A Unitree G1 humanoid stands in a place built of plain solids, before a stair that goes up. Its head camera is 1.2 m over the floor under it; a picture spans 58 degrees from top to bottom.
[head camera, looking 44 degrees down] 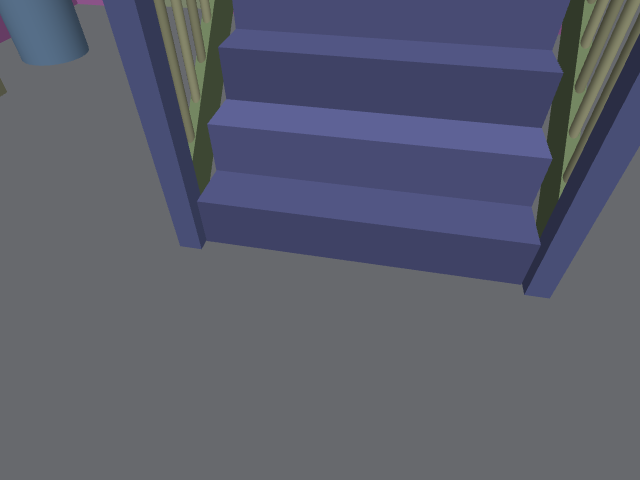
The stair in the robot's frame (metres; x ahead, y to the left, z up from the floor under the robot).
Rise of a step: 0.20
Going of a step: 0.20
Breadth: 1.20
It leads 11 degrees to the right of straight ahead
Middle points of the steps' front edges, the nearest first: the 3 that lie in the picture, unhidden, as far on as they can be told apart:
1.12 -0.14 0.20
1.32 -0.18 0.40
1.52 -0.21 0.61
